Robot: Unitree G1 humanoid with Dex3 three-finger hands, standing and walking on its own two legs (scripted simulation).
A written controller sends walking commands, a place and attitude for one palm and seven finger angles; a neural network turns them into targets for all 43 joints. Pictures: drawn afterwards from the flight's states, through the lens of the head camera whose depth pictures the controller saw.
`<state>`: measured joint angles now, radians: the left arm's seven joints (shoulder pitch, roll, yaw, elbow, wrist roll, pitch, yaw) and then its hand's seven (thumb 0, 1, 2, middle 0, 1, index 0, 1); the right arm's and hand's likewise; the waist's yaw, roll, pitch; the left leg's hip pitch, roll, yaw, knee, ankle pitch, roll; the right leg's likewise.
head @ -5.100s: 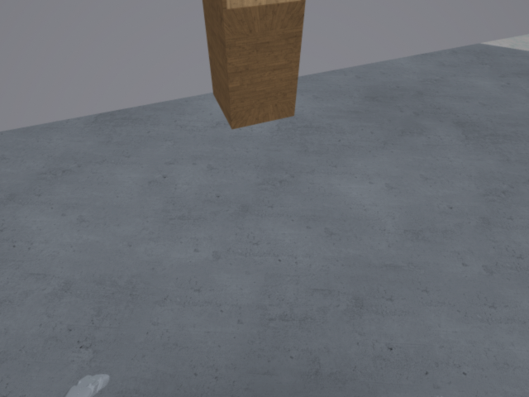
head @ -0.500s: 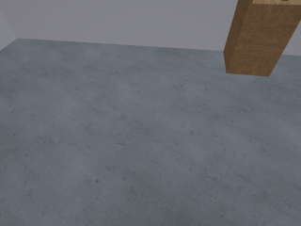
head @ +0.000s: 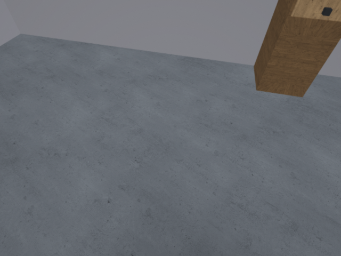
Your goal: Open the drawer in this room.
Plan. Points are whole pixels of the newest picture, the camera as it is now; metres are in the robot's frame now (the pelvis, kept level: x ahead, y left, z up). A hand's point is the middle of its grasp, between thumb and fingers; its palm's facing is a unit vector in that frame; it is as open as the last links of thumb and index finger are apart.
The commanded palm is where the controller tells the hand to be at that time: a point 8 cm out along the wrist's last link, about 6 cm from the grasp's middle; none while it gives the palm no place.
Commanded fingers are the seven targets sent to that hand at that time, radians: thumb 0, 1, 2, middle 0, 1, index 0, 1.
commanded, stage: turn or walk to find it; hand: left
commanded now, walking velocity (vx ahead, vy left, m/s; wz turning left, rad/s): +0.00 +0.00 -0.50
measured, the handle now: (326, 10) +1.69 -0.96 -0.01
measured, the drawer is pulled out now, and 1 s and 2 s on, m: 0.00 0.00 0.00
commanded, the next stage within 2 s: stand and wait in 0.02 s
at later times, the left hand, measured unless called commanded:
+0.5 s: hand out of the picture +0.01 +0.18 -0.18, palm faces -0.12 -0.96 -0.27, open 7.3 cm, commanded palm none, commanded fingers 0.00 0.90 0.90 -0.20 -0.30 -0.20 -0.30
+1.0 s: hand out of the picture +0.08 +0.21 -0.19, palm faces -0.19 -0.97 -0.16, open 7.3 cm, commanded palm none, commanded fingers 0.00 0.90 0.90 -0.20 -0.30 -0.20 -0.30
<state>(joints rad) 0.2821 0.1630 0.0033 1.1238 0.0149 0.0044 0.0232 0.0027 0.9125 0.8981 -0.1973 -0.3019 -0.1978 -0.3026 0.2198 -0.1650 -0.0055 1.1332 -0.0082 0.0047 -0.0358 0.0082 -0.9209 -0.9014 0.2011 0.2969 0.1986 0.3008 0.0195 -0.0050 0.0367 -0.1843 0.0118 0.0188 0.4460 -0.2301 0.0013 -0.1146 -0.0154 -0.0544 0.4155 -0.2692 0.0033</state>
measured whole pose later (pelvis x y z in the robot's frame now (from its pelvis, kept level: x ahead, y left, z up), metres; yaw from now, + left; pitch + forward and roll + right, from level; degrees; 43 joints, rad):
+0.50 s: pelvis -0.03 -0.01 -0.02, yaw -11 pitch +0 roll +1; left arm 0.28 0.18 0.06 1.03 0.04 0.03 0.00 0.00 0.91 0.90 -0.20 -0.30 -0.20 -0.30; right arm 0.20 -0.20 -0.06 1.05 -0.01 0.04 -0.03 0.01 -0.90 -0.90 0.20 0.30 0.20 0.30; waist 0.02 0.04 0.08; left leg -0.34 0.09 0.14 0.73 -0.39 -0.02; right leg -0.30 0.01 -0.03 0.65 -0.34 -0.03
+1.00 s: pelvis +0.02 +0.03 +0.00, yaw -16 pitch +0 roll -1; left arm 0.28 0.21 0.04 1.07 0.02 0.02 0.02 0.00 0.91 0.90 -0.20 -0.30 -0.20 -0.30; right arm 0.18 -0.16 0.00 1.04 -0.01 -0.01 -0.02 0.01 -0.90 -0.90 0.20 0.30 0.20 0.30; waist 0.04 -0.06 -0.01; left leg -0.20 0.00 0.03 0.51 -0.31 0.04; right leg -0.20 0.00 0.02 0.56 -0.39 0.02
